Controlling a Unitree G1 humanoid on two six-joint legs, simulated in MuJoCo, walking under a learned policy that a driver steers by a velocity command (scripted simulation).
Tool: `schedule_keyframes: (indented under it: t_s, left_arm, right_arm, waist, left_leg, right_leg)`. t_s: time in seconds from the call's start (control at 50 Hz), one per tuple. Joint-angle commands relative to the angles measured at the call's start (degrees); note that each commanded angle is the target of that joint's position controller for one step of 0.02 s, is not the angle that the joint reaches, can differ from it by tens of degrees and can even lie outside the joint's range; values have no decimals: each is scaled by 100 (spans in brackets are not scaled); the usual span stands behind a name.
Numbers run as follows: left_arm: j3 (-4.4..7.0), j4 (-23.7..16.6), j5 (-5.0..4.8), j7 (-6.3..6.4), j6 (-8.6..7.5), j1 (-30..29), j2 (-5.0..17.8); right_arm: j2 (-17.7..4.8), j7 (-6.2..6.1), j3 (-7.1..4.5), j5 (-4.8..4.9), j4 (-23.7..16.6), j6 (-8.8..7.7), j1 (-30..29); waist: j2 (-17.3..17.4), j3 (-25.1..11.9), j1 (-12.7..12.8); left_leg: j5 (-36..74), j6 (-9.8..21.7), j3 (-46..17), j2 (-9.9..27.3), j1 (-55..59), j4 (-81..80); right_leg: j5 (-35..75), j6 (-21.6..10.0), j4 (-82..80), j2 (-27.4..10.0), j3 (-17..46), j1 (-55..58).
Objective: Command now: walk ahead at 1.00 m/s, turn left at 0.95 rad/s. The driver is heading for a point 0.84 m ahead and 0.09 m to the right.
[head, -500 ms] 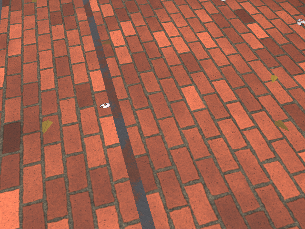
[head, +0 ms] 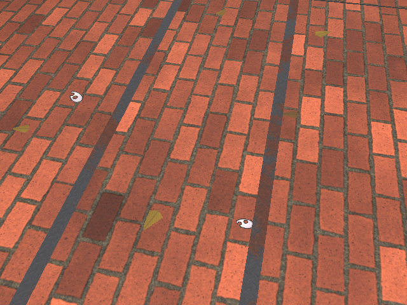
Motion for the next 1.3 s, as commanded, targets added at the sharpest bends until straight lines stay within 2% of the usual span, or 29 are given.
schedule_keyframes:
  t_s: [0.02, 0.1, 0.16, 0.2, 0.24, 0.26, 0.28, 0.32, 0.34, 0.46, 0.6, 0.66, 0.68, 0.7, 0.72, 0.74, 0.76, 0.8, 0.82, 0.86, 0.94, 1.02, 1.08, 1.1, 1.12, 1.14, 1.16, 1.2, 1.3]
  left_arm:
    - [-22, -76, -96, -74, -194, 69, 120]
    - [38, 58, -66, -58, -244, -4, 423]
    - [49, 310, -34, -37, -212, 679, 765]
    - [126, 347, -44, 44, -34, 627, 1268]
    - [78, 273, -59, 60, 89, 468, 1138]
    - [-148, 36, -209, -102, 103, 1394, 9]
    - [-29, -176, -286, -32, 58, 646, 641]
    - [-63, -224, -287, -60, 39, 155, 426]
    - [-68, -42, -220, -110, 135, 191, 311]
    - [-80, -113, -147, -349, 490, -426, -124]
    - [-166, -447, -145, -541, 388, -1313, -76]
    - [86, 87, -155, -427, 473, 768, 566]
    - [261, 446, -141, -328, 483, 1987, 865]
    - [357, 529, -176, -189, 476, 1854, 957]
    - [404, 379, -31, -170, 484, 1157, 1409]
    - [486, 74, -38, -134, 474, 934, 1568]
    - [395, -48, -61, -80, 447, 576, 1095]
    - [215, -12, -142, -69, 354, 79, 599]
    - [65, -361, -243, -203, 93, -364, 108]
    - [113, -275, -350, -197, -50, -625, 376]
    - [164, -64, -311, 150, 108, 9, 473]
    - [150, 88, -279, 332, 361, 515, 361]
    - [167, -85, -171, 331, 377, -43, 307]
    - [137, -244, -121, 271, 369, -445, 233]
    - [40, -266, -62, 195, 363, 296, -174]
    - [9, 58, -289, 37, 346, 1283, -59]
    - [111, 31, -410, -20, 390, 690, 463]
    - [146, -223, -296, 57, 581, -428, 476]
    - [-3, -59, -188, 175, 756, -66, -210]
  right_arm:
    - [366, 169, 236, -51, -827, 41, -511]
    - [251, 321, 324, -12, -1093, 32, -1225]
    - [296, 279, 390, -72, -975, -76, -1267]
    - [-123, 142, 233, -136, -631, -127, -249]
    - [-704, -92, -50, -203, -13, -127, 1622]
    - [-1264, -195, -145, -361, -130, -171, 1225]
    - [-1114, -218, -172, -175, -293, -190, 1457]
    - [-545, -260, -50, -117, 80, -338, 894]
    - [-270, -241, 19, -125, 128, -416, 588]
    - [211, -185, 136, 94, 491, -778, 810]
    - [-171, -416, 145, 120, 640, -798, 1059]
    - [-720, -587, -22, -9, 416, -502, 519]
    - [-768, -567, -51, -59, 297, -398, 164]
    - [-247, -408, 54, -43, 376, -407, 110]
    - [583, -361, 302, -79, -88, -536, 727]
    - [385, -363, 378, 52, -385, -654, 976]
    - [69, -382, 364, 31, -268, -712, 672]
    - [60, -390, 350, -47, -176, -573, 590]
    - [-273, -369, 145, 425, -238, -623, 454]
    - [-103, -404, 150, 317, -347, -540, 286]
    - [588, -363, 325, 133, -551, -592, -636]
    - [438, -109, 268, 174, -681, -703, -1290]
    - [88, -58, 90, 67, -338, -841, -186]
    - [-19, -91, 53, 0, -78, -895, 724]
    - [-236, -116, 83, -205, -50, -877, 969]
    - [139, -113, 155, -182, 36, -807, 1072]
    - [63, -155, 92, 8, -176, -710, 549]
    - [336, -253, 229, 113, -285, -509, -272]
    - [280, -231, 195, 14, -82, -289, -487]
  waist:
    - [-886, 208, -205]
    - [-549, 702, -255]
    - [-649, 623, -261]
    - [-950, -12, -925]
    - [-773, -1017, -1737]
    - [1006, -1841, -659]
    - [-22, -2492, -1191]
    - [-350, -301, -565]
    - [-515, 79, -314]
    - [-72, 724, -29]
    - [-11, 449, 56]
    - [429, -637, 1237]
    - [242, -1005, 1795]
    - [-752, -492, 1522]
    - [-1979, -435, 303]
    - [-1501, -1651, 327]
    - [-271, -900, 227]
    - [381, 142, -317]
    - [394, -84, -309]
    - [18, 156, -518]
    - [-360, -239, 48]
    - [-781, -443, 456]
    - [-964, -684, -276]
    - [-890, -1091, -759]
    - [659, -1959, -490]
    - [869, -3035, -336]
    - [296, -2401, -523]
    - [-674, -1052, -278]
    - [314, -673, 106]
  left_leg:
    - [619, -29, -264, 505, -1127, -242]
    - [1777, 115, 454, 280, -337, -2098]
    - [1643, 446, 769, -410, 888, -2994]
    - [670, 608, 682, -815, 2130, -3277]
    - [88, 757, -288, -243, 4793, -3841]
    - [-415, 1148, -3056, 1969, 6393, -4048]
    - [-747, 1048, -4264, 2165, 6081, -4996]
    - [-17, 794, -2694, 1730, 3993, -5597]
    - [247, 533, -1969, 1356, 3292, -5810]
    - [2001, -21, 185, 850, 2582, -6744]
    - [6537, -487, 1583, 737, 3657, -6279]
    - [8570, -515, 1430, 1098, 3803, -3590]
    - [7703, -414, 1270, 1074, 3093, -1676]
    - [2297, -394, 1254, 62, 1961, 636]
    - [-1469, -610, 603, -611, -289, 2579]
    - [-1226, -508, -432, -518, -1009, 2831]
    - [-648, -487, -464, -193, -1105, 2269]
    - [-360, -573, -312, 234, -311, 1284]
    - [-452, -603, -684, 313, 51, 1090]
    - [-226, -675, -397, 531, 471, -313]
    - [1680, -836, 275, -150, 825, -3050]
    - [3068, -751, 255, -472, 857, -4460]
    - [3192, -395, 255, -572, 1838, -4921]
    - [4478, -125, -123, -86, 2907, -5052]
    - [7541, 1100, -1952, 1691, 4900, -4137]
    - [7021, 1986, -3527, 2464, 5725, -4185]
    - [5550, 1835, -3292, 2245, 5090, -4516]
    - [3006, 1249, -2452, 1629, 3134, -5132]
    - [2410, 738, -1093, 637, 1328, -5644]
  right_leg:
    - [1807, -529, -1415, -1463, 819, 480]
    - [2686, -299, -1860, -1036, -505, 114]
    - [5864, -421, -1653, -1221, -574, 509]
    - [7575, -607, -10, -1438, -508, 895]
    - [5311, -665, 3412, -1103, -362, -430]
    - [-1496, -461, 6086, -56, 188, -2575]
    - [-1005, -623, 6646, 153, 1377, -2932]
    - [20, -604, 5759, -365, 1197, -3186]
    - [141, -596, 5411, -544, 1241, -2872]
    - [1085, -459, 4308, -776, 962, -3141]
    - [2509, -960, 1750, 168, -417, -2047]
    - [1334, -1263, 1866, 707, -337, 27]
    - [788, -1526, 1574, 655, 145, 1264]
    - [976, -1723, 962, 341, 804, 1637]
    - [3797, -2252, 1339, -730, 2925, 2509]
    - [2638, -2927, 10, -1534, 4749, 3184]
    - [2271, -2623, -575, -1543, 4622, 2305]
    - [3977, -2167, -547, -1262, 3369, 290]
    - [3637, -2011, -747, -1123, 3247, -123]
    - [4150, -1603, -826, -525, 2217, -959]
    - [5163, -855, -428, 325, 1097, -569]
    - [4180, -539, -70, 0, 1396, 519]
    - [4804, -363, 1210, -77, 1567, 656]
    - [4145, -202, 2426, 132, 1473, 298]
    - [-975, 232, 4903, 835, 1485, -1373]
    - [-2546, 238, 5703, 1001, 2471, -1971]
    - [-2211, 224, 5982, 715, 2471, -2364]
    - [-1543, 238, 5443, 338, 1769, -2444]
    - [-1190, 324, 2750, 33, 1011, -865]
